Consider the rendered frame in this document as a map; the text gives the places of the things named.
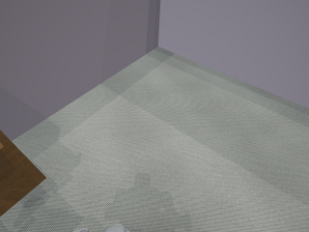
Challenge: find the cabinet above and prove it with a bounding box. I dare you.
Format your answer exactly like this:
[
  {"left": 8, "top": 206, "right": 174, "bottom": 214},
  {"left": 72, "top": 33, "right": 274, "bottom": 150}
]
[{"left": 0, "top": 131, "right": 46, "bottom": 217}]

